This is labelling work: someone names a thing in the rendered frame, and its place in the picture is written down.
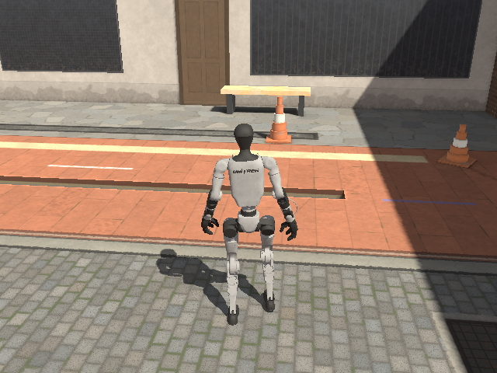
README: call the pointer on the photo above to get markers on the robot right forearm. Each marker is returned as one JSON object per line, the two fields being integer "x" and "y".
{"x": 285, "y": 207}

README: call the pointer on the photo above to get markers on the left robot hand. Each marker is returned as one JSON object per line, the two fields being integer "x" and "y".
{"x": 206, "y": 223}

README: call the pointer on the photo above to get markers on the right robot hand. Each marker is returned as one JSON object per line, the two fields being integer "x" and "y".
{"x": 293, "y": 229}

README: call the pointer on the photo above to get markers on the robot right upper arm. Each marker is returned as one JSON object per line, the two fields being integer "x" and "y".
{"x": 274, "y": 176}

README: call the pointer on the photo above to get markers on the robot left forearm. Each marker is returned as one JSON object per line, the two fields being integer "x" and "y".
{"x": 210, "y": 208}

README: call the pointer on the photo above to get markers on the robot left upper arm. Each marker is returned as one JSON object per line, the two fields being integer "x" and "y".
{"x": 218, "y": 177}

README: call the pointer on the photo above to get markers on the robot left shin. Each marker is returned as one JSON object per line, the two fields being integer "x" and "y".
{"x": 232, "y": 287}

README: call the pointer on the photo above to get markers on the robot left thigh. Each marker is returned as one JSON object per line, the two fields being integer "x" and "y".
{"x": 230, "y": 230}

